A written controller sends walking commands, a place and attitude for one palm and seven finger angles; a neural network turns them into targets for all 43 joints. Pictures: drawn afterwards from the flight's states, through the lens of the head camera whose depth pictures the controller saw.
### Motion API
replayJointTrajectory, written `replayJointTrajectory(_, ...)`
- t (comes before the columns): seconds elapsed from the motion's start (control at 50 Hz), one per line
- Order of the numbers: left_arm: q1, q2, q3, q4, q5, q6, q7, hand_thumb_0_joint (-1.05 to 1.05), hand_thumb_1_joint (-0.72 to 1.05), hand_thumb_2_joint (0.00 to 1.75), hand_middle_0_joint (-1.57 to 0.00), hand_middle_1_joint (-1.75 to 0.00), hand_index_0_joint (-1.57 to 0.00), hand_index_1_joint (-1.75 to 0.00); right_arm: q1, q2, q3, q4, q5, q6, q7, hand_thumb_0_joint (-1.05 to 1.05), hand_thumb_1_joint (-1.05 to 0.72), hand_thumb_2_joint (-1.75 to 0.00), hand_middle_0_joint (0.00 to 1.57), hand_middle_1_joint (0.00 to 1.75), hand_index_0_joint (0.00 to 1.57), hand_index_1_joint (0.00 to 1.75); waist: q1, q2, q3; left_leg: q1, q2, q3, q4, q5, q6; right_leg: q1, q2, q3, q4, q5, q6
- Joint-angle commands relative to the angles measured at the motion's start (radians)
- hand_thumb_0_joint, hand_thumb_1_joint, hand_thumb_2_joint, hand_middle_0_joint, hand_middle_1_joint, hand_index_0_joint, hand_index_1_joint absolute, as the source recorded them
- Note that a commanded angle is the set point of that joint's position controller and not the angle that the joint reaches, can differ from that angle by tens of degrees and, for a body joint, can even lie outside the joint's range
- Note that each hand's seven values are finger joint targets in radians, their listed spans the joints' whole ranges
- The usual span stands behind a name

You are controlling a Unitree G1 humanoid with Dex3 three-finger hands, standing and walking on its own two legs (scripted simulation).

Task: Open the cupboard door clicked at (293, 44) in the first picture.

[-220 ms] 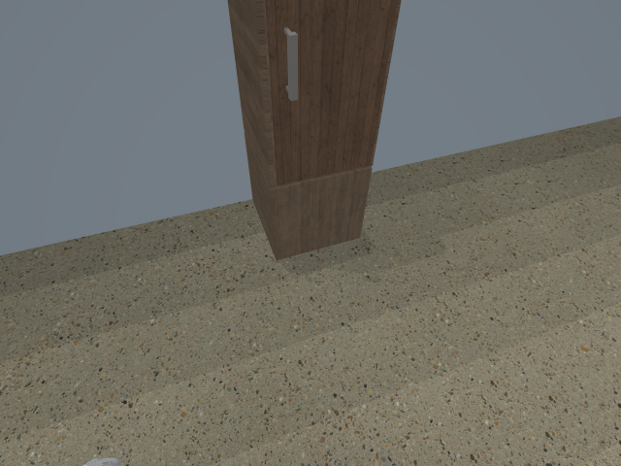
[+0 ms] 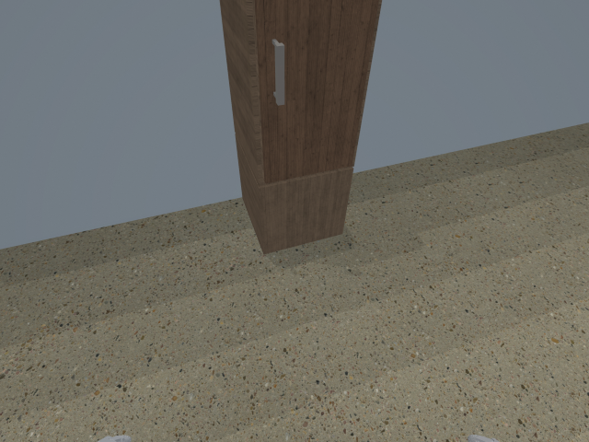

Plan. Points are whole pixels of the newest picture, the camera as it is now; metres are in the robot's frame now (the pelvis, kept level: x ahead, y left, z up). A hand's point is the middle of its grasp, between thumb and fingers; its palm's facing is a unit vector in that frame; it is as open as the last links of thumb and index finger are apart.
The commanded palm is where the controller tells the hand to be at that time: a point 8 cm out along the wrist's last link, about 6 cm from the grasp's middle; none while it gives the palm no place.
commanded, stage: stand and wait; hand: left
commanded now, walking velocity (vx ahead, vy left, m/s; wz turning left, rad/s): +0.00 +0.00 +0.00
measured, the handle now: (277, 72) +1.02 +0.11 +0.06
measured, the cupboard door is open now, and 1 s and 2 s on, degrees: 0 0 0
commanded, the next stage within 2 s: look at it before walking up in 0.60 s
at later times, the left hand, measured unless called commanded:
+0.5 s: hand out of the picture +0.04 +0.23 -0.16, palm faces -0.03 -0.94 -0.33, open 7.4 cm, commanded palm none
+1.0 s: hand out of the picture +0.07 +0.23 -0.15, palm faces -0.04 -0.94 -0.33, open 7.4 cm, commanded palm none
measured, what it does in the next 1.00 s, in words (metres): stands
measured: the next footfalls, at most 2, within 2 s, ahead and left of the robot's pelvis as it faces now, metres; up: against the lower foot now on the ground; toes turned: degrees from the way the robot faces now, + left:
none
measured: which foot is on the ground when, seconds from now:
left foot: down 0.00-1.00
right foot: down 0.00-1.00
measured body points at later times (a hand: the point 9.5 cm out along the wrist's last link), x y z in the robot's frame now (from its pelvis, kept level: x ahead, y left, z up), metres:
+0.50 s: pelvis -0.02 -0.02 +0.00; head -0.02 -0.02 +0.45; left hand +0.04 +0.28 -0.13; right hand +0.04 -0.31 -0.13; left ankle +0.00 +0.11 -0.74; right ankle +0.00 -0.14 -0.74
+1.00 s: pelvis -0.01 -0.02 +0.00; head -0.01 -0.02 +0.45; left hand +0.07 +0.28 -0.13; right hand +0.07 -0.31 -0.13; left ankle +0.00 +0.11 -0.74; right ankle +0.00 -0.14 -0.74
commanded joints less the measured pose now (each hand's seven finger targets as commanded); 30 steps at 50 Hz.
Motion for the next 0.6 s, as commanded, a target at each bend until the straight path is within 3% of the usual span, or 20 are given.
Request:
replayJointTrajectory(0.0,-0.046,0.205,0.050,-0.062,-0.003,-0.027,0.013,0.00,0.90,0.90,-0.20,-0.30,-0.20,-0.30,-0.046,-0.209,-0.054,-0.053,-0.002,-0.018,-0.015,0.00,-0.90,-0.90,0.20,0.30,0.20,0.30,-0.006,0.004,-0.015,-0.019,0.126,-0.104,-0.100,0.142,0.023,-0.004,-0.074,0.070,-0.083,0.127,-0.055)
replayJointTrajectory(0.4,-0.018,0.204,0.049,0.006,-0.006,-0.033,0.013,0.00,0.90,0.90,-0.20,-0.30,-0.20,-0.30,0.000,-0.205,-0.047,0.031,0.003,-0.013,-0.013,0.00,-0.90,-0.90,0.20,0.30,0.20,0.30,-0.004,0.000,0.003,-0.027,0.132,-0.109,-0.129,0.061,0.009,-0.009,-0.080,0.104,-0.146,0.027,-0.060)
replayJointTrajectory(0.58,-0.022,0.206,0.049,0.011,-0.005,-0.036,0.014,0.00,0.90,0.90,-0.20,-0.30,-0.20,-0.30,0.006,-0.205,-0.047,0.043,0.003,-0.014,-0.012,0.00,-0.90,-0.90,0.20,0.30,0.20,0.30,-0.006,-0.006,0.002,-0.020,0.135,-0.108,-0.129,0.081,0.006,-0.014,-0.082,0.110,-0.151,0.045,-0.062)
